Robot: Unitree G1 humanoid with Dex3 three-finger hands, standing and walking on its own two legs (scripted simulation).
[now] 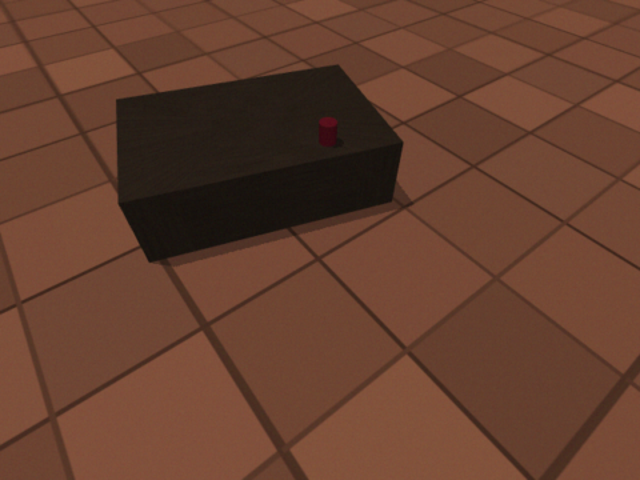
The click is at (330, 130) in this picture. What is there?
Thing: squat round
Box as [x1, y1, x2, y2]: [319, 117, 336, 146]
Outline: 324,117 319,120 319,142 322,145 330,146 333,145 336,141 336,120 331,117
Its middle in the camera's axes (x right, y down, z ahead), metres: +0.03 -0.42 +1.54
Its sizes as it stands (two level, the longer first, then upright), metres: 0.072 0.072 0.089
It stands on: a support 0.33 m high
